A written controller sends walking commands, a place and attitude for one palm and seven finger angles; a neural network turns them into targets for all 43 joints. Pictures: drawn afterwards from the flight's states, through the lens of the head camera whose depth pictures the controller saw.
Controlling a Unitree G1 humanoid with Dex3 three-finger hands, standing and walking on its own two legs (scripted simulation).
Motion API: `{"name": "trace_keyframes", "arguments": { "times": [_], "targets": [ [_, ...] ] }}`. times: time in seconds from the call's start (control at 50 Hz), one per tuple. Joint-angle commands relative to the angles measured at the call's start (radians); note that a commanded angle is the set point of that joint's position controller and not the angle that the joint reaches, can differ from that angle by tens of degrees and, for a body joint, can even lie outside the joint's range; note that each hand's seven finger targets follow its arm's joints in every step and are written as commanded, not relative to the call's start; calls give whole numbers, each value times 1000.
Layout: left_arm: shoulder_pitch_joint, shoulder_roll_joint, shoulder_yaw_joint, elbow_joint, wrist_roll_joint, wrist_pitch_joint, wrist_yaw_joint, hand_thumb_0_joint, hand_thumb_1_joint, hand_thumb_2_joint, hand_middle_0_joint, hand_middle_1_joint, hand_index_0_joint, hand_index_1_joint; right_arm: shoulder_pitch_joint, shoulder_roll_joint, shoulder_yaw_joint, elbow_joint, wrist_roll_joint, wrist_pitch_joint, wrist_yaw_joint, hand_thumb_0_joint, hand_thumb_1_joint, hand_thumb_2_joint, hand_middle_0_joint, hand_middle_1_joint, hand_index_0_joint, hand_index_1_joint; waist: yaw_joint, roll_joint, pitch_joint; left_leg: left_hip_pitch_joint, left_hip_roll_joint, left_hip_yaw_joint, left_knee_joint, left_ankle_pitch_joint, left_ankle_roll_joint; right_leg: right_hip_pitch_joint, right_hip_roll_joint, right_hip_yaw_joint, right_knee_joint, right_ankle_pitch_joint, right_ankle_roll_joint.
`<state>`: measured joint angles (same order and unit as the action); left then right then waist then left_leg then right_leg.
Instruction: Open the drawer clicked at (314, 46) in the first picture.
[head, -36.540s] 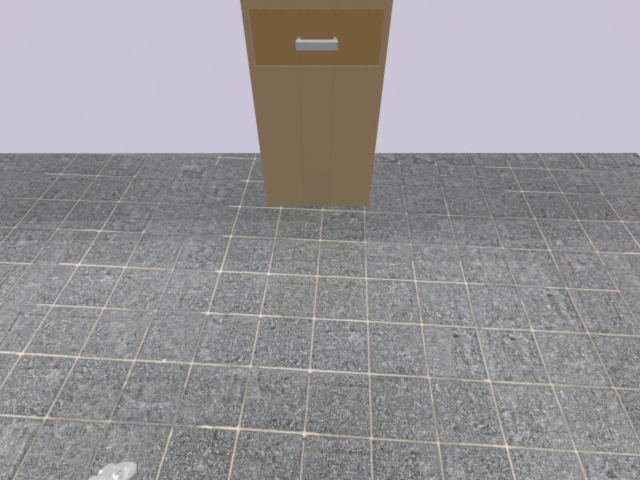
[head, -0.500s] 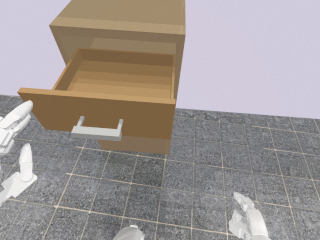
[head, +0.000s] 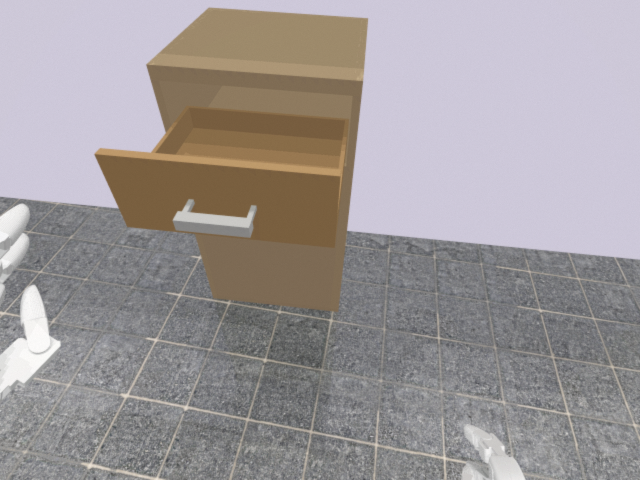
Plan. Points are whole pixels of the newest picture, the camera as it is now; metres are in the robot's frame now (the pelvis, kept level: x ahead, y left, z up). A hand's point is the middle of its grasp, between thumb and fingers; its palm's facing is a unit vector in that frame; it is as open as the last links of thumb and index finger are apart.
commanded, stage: stop stepping back and stand still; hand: left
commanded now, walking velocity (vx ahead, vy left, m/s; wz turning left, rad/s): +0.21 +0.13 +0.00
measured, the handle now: (217, 215) +0.56 +0.22 -0.01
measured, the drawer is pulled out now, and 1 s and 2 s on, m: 0.30 0.30 0.30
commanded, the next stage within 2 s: let the arm hang, fingers relaxed in 0.56 s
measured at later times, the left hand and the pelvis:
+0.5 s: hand (38, 423) +0.13 +0.23 +0.16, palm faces +0.41 -0.81 -0.41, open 7.4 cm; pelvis -0.04 -0.01 +0.00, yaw +3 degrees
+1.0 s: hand out of the picture +0.01 +0.17 -0.17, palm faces +0.14 -0.97 -0.17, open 7.0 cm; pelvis -0.04 -0.01 +0.00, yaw +5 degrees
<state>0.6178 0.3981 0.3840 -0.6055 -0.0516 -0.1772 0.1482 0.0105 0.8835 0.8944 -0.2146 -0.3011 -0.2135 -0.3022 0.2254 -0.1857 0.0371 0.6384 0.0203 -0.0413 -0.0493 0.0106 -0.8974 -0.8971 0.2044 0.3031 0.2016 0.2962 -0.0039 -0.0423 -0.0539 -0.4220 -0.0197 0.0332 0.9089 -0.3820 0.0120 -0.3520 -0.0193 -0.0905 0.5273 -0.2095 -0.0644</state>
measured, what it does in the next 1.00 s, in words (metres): steps on the spot: left foot, then right foot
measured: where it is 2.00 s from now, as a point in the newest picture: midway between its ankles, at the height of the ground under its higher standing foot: outside the picture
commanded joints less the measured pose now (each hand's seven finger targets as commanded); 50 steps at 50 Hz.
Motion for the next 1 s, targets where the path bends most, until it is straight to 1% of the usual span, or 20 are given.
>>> {"name": "trace_keyframes", "arguments": {
  "times": [0.0, 0.04, 0.08, 0.1, 0.14, 0.24, 0.28, 0.3, 0.36, 0.4, 0.48, 0.5, 0.56, 0.62, 0.64, 0.66, 0.78, 0.82, 0.9, 0.98],
  "targets": [
    [-42, 103, 31, -64, 19, -26, 20, 0, 900, 900, -200, -300, -200, -300, -127, -129, -56, -179, -7, -77, -32, 0, -900, -900, 200, 300, 200, 300, -25, -118, 19, 159, 18, 39, -288, -83, 37, -137, -222, 215, -321, -508, -17],
    [-49, 123, 32, -162, 24, -42, 33, 0, 900, 900, -200, -300, -200, -300, -113, -141, -55, -185, -17, -104, -36, 0, -900, -900, 200, 300, 200, 300, -27, 9, 30, 198, 25, 36, -556, -57, 55, -39, -160, 187, -222, -420, 2],
    [-66, 144, 50, -284, 36, -76, 43, 0, 900, 900, -200, -300, -200, -300, -77, -171, -67, -204, -35, -125, -26, 0, -900, -900, 200, 300, 200, 300, -18, 319, 10, 200, 240, -320, -725, -167, 143, -39, 7, 64, 157, -245, 54],
    [-63, 170, 64, -332, 52, -78, 43, 0, 900, 900, -200, -300, -200, -300, -81, -155, -74, -212, -30, -137, -18, 0, -900, -900, 200, 300, 200, 300, -13, 335, -11, 226, 311, -348, -703, -50, 173, -109, 22, 14, 304, -245, 77],
    [-10, 226, 120, -329, 42, -69, 41, 0, 900, 900, -200, -300, -200, -300, -84, -136, -73, -183, -21, -147, -13, 0, -900, -900, 200, 300, 200, 300, -15, 282, -8, 140, 304, -323, -716, -142, 183, -108, 15, 50, 433, -251, 79],
    [-15, 158, 91, -143, 32, -60, 32, 0, 900, 900, -200, -300, -200, -300, -100, -162, -71, -160, -13, -144, -21, 0, -900, -900, 200, 300, 200, 300, 3, 135, 108, -73, 148, -81, -456, -32, 81, 208, -4, 52, -92, -146, 58],
    [-45, 185, 119, -72, 18, -70, 20, 0, 900, 900, -200, -300, -200, -300, -93, -161, -91, -161, -7, -122, -20, 0, -900, -900, 200, 300, 200, 300, -15, -207, 75, -178, 10, -8, -48, -95, 24, 192, -286, 550, -331, -313, -79],
    [-104, 185, 123, -65, 13, -84, 14, 0, 900, 900, -200, -300, -200, -300, -94, -170, -98, -150, -17, -113, -20, 0, -900, -900, 200, 300, 200, 300, -18, -180, 86, -181, 23, -36, 89, -67, 16, 160, -339, 569, -360, -250, -110],
    [-52, 120, 74, -30, 15, -91, -5, 0, 900, 900, -200, -300, -200, -300, -56, -145, -96, -135, -15, -92, -9, 0, -900, -900, 200, 300, 200, 300, -35, -68, 35, -56, 51, -43, 76, 23, 8, 15, -266, 419, -360, -389, -71],
    [-30, 114, 56, -58, 16, -90, -7, 0, 900, 900, -200, -300, -200, -300, -81, -127, -81, -154, -15, -86, -12, 0, -900, -900, 200, 300, 200, 300, -32, -121, 35, 44, 47, 9, -73, 46, 9, -52, -229, 293, -366, -372, -63],
    [-27, 131, 47, -191, 31, -91, 23, 0, 900, 900, -200, -300, -200, -300, -85, -125, -67, -172, -28, -112, -33, 0, -900, -900, 200, 300, 200, 300, -19, -19, 29, 241, 23, 58, -429, 30, 35, -63, -184, 223, -316, -425, -30],
    [-21, 139, 51, -224, 33, -93, 29, 0, 900, 900, -200, -300, -200, -300, -75, -130, -66, -175, -34, -118, -37, 0, -900, -900, 200, 300, 200, 300, -18, 62, 28, 257, 39, 24, -510, 6, 43, -41, -156, 214, -254, -393, -15],
    [-53, 169, 81, -318, 41, -105, 48, 0, 900, 900, -200, -300, -200, -300, -79, -142, -66, -205, -36, -131, -28, 0, -900, -900, 200, 300, 200, 300, 0, 328, 14, 182, 300, -337, -714, -120, 141, -27, 18, 46, 163, -197, 65],
    [7, 170, 107, -245, 34, -84, 44, 0, 900, 900, -200, -300, -200, -300, -62, -125, -65, -184, -24, -149, -22, 0, -900, -900, 200, 300, 200, 300, 0, 233, 24, 120, 246, -204, -662, 69, 106, 56, 7, 50, 141, -167, 71],
    [-125, -76, -324, 642, 114, 61, -88, 0, 900, 900, -200, -300, -200, -300, -97, -236, -128, 75, -41, -204, 46, 0, -900, -900, 200, 300, 200, 300, -67, 194, 52, 180, 212, -176, -456, 500, 84, -95, -26, 77, 169, -41, 67],
    [-159, -87, -288, 667, 103, 166, -120, 0, 900, 900, -200, -300, -200, -300, -14, -216, -130, 52, -34, -109, 48, 0, -900, -900, 200, 300, 200, 300, -38, 136, 16, 167, 206, -134, -430, 625, 76, -27, -66, 115, 101, -48, 60],
    [-229, -26, -291, 948, 89, 171, -134, 0, 900, 900, -200, -300, -200, -300, 1, -152, -91, 61, -29, -22, 39, 0, -900, -900, 200, 300, 200, 300, -1, -273, -81, 118, 50, -55, -300, 408, 6, 250, -144, 186, -4, 693, -10],
    [-270, -14, -297, 1083, 82, 175, -129, 0, 900, 900, -200, -300, -200, -300, -22, -151, -88, 91, -36, 6, 36, 0, -900, -900, 200, 300, 200, 300, 5, -231, -25, 124, 31, -48, -324, 270, 5, 239, -155, 195, -34, 656, -23],
    [-329, -43, -330, 1273, 67, 183, -128, 0, 900, 900, -200, -300, -200, -300, -25, -127, -63, 167, -41, 30, 36, 0, -900, -900, 200, 300, 200, 300, 0, 148, 79, 192, 98, -100, -475, 360, 23, 116, -59, 167, -95, 123, 19],
    [-284, -91, -326, 1430, 69, 178, -128, 0, 900, 900, -200, -300, -200, -300, -3, -102, -61, 231, -42, 38, 23, 0, -900, -900, 200, 300, 200, 300, 7, 208, 63, 191, 103, -102, -525, 208, 26, 160, -49, 167, -173, 16, 11]
  ]
}}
